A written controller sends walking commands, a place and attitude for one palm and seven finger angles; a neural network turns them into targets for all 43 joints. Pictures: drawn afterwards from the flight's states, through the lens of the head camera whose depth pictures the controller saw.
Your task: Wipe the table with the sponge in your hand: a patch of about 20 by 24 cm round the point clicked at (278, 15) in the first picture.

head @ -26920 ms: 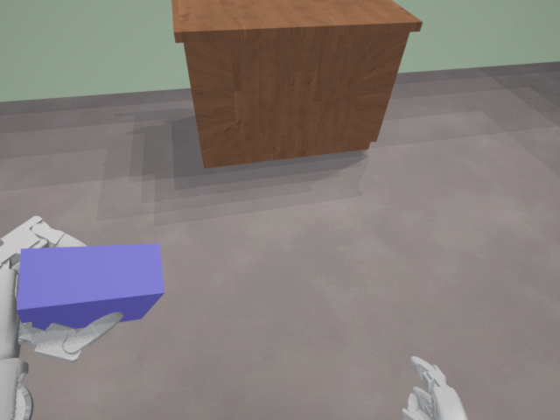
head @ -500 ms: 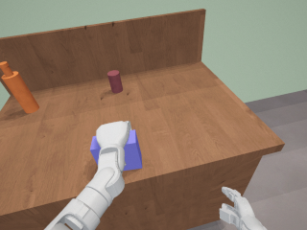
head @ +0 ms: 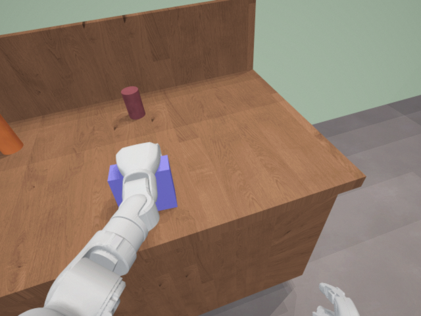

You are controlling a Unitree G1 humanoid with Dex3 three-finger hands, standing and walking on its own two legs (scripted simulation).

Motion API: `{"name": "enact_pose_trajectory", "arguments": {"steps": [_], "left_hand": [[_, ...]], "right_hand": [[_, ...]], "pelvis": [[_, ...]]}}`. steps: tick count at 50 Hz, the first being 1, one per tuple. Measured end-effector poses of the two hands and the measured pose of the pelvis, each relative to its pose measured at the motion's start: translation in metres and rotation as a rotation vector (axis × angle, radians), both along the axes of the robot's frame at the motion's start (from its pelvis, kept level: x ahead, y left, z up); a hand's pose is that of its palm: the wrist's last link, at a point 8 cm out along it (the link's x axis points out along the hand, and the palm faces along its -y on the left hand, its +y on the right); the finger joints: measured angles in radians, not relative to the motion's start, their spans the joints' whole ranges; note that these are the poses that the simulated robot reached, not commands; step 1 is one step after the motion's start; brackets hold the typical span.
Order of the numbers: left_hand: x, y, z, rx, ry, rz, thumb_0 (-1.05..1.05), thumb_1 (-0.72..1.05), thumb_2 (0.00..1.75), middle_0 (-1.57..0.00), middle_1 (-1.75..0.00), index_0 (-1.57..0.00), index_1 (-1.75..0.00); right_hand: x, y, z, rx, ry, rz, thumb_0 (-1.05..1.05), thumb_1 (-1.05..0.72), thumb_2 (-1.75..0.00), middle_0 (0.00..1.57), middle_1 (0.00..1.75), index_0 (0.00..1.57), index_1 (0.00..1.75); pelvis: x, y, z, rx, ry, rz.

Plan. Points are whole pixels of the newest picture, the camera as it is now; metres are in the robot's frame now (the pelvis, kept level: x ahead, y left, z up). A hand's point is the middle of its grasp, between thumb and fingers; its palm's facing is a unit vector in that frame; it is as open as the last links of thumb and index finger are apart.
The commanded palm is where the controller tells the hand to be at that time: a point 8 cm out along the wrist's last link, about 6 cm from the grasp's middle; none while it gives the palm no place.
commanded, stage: wipe forward along the third lane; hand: left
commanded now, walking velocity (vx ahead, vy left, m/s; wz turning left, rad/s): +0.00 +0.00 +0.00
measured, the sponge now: (147, 192) +0.38 +0.18 +0.03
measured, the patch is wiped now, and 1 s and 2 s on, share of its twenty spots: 0.80 0.95 1.00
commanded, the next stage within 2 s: wipe back along the third lane in 0.94 s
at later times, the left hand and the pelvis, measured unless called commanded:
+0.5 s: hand (145, 163) +0.43 +0.19 +0.07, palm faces -0.06 -0.02 -1.00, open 9.7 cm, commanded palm +0.42 +0.20 +0.10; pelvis +0.01 +0.00 +0.00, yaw -1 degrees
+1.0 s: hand (140, 152) +0.47 +0.21 +0.07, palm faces -0.06 -0.02 -1.00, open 9.7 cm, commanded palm +0.46 +0.22 +0.10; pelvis +0.01 +0.02 +0.00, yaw -2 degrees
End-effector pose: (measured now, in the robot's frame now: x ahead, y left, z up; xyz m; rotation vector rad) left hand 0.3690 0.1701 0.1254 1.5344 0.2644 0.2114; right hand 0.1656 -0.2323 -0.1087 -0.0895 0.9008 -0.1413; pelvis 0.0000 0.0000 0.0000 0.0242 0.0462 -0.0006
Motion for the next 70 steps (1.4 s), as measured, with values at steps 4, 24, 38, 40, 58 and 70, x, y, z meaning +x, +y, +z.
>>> {"name": "enact_pose_trajectory", "arguments": {"steps": [4, 24, 38, 40, 58, 70], "left_hand": [[0.009, 0.002, 0.0, 0.003, 0.013, 0.008, 0.0, -0.56, 1.13, -0.8, -1.37, -0.84, -1.31], [0.044, 0.013, -0.002, 0.008, 0.034, 0.009, 0.01, -0.57, 1.14, -0.81, -1.37, -0.84, -1.32], [0.066, 0.023, -0.001, 0.008, 0.036, 0.024, 0.01, -0.56, 1.14, -0.8, -1.38, -0.84, -1.33], [0.069, 0.025, -0.001, 0.005, 0.035, 0.026, 0.01, -0.56, 1.14, -0.8, -1.38, -0.84, -1.33], [0.088, 0.041, -0.002, 0.015, 0.032, 0.021, 0.01, -0.56, 1.14, -0.79, -1.39, -0.83, -1.35], [0.076, 0.039, -0.004, 0.02, -0.035, 0.003, -0.01, -0.52, 1.12, -0.75, -1.42, -0.78, -1.38]], "right_hand": [[-0.016, -0.004, -0.007, -0.005, 0.039, -0.02, 0.01, -0.91, -0.9, 0.19, 0.3, 0.2, 0.3], [-0.049, -0.016, -0.014, -0.038, 0.131, -0.083, 0.01, -0.91, -0.9, 0.19, 0.3, 0.2, 0.3], [-0.052, -0.009, -0.012, -0.043, 0.146, -0.091, 0.01, -0.91, -0.9, 0.2, 0.3, 0.2, 0.3], [-0.055, -0.008, -0.013, -0.045, 0.156, -0.095, 0.01, -0.91, -0.9, 0.2, 0.3, 0.2, 0.3], [-0.092, 0.001, -0.016, -0.057, 0.244, -0.151, 0.01, -0.91, -0.9, 0.2, 0.3, 0.2, 0.3], [-0.064, 0.025, -0.014, -0.004, 0.218, -0.117, 0.01, -0.91, -0.9, 0.19, 0.3, 0.2, 0.3]], "pelvis": [[0.0, 0.0, -0.001, -0.001, 0.012, -0.001], [0.007, 0.004, -0.001, -0.011, 0.07, -0.012], [0.009, 0.012, -0.002, -0.018, 0.107, -0.016], [0.01, 0.013, -0.002, -0.019, 0.11, -0.017], [0.011, 0.031, -0.002, -0.028, 0.145, -0.033], [0.024, 0.04, 0.001, -0.03, 0.125, -0.038]]}}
